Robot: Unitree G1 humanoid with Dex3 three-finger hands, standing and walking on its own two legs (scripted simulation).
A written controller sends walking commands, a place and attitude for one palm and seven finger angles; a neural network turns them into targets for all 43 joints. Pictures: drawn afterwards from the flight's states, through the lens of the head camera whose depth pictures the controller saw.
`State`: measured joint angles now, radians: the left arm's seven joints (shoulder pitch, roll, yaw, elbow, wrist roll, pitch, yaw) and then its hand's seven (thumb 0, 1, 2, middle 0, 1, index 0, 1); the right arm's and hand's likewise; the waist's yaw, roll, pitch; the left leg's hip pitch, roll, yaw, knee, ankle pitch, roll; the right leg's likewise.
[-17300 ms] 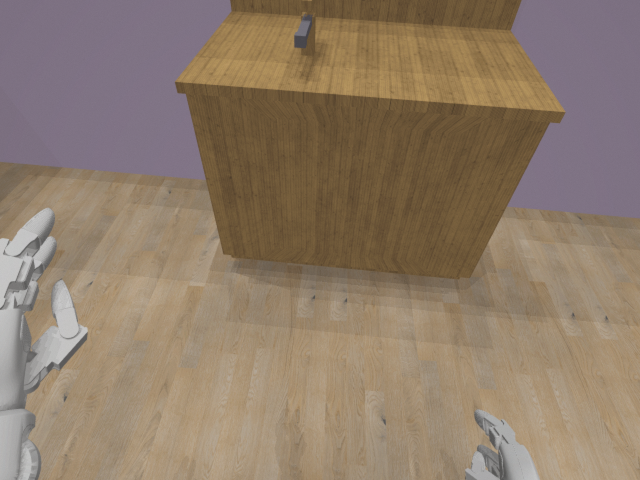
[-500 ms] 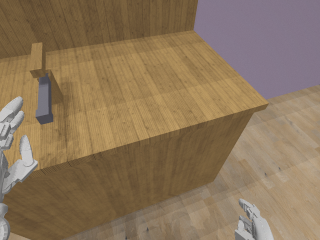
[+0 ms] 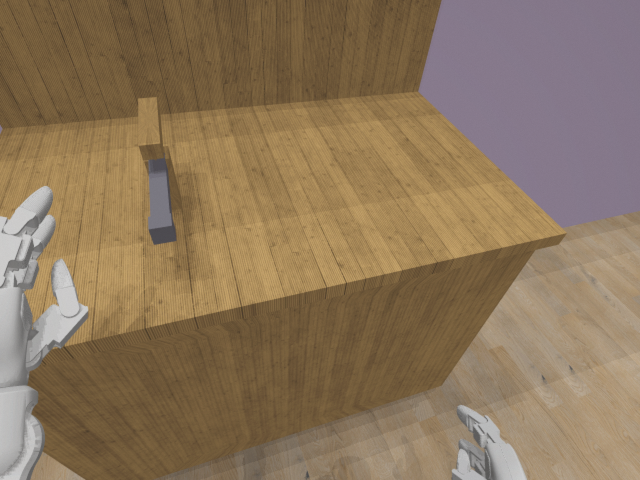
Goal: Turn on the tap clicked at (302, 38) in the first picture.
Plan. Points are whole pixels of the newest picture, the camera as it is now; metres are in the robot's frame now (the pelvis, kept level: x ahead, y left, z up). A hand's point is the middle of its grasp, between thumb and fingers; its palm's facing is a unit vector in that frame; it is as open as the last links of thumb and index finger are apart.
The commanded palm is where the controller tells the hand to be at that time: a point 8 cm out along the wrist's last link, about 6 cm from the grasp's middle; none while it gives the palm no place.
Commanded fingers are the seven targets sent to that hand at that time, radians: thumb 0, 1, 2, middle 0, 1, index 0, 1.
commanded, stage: come to a stop and stand still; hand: left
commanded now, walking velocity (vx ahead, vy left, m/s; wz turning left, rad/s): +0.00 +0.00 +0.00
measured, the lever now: (162, 229) +0.37 +0.25 +0.11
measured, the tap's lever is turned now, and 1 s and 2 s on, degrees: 0 0 0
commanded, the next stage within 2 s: look again from close up in 0.64 s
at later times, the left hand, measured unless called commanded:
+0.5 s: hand (113, 288) +0.24 +0.24 +0.16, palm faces +0.41 -0.84 -0.36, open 7.4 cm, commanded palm +0.19 +0.27 +0.17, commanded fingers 0.00 0.90 0.90 -0.20 -0.30 -0.20 -0.30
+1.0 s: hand (121, 288) +0.24 +0.24 +0.16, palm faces +0.42 -0.84 -0.36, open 7.4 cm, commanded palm +0.19 +0.27 +0.17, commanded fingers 0.00 0.90 0.90 -0.20 -0.30 -0.20 -0.30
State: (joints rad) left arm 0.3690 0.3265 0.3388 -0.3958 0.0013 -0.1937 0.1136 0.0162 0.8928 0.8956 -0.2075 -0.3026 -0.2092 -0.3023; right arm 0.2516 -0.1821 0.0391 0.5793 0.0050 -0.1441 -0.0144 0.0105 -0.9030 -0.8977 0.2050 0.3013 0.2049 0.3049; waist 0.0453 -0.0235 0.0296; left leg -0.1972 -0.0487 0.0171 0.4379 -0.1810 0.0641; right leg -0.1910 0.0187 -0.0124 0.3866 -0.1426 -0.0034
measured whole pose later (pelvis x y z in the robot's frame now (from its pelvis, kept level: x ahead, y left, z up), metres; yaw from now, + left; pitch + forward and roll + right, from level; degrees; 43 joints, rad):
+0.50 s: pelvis +0.03 -0.01 +0.00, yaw +1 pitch -2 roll -1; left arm 0.43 0.35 0.33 -0.45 -0.04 -0.17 0.11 0.02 0.89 0.90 -0.21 -0.30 -0.21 -0.30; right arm 0.20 -0.20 0.02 0.58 0.01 -0.10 -0.02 0.01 -0.91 -0.90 0.20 0.30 0.20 0.30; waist 0.03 -0.01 0.05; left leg -0.17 -0.04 0.00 0.43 -0.22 0.05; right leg -0.16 0.03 -0.03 0.37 -0.18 -0.01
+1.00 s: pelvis +0.04 -0.02 +0.00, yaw +1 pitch -2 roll -1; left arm 0.44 0.34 0.33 -0.45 -0.05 -0.15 0.13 0.02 0.89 0.90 -0.21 -0.30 -0.21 -0.30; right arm 0.21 -0.20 0.02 0.58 0.01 -0.08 -0.03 0.01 -0.91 -0.90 0.20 0.30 0.20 0.30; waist 0.02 0.00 0.05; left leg -0.18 -0.04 -0.01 0.42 -0.22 0.04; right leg -0.16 0.03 -0.04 0.36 -0.17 -0.03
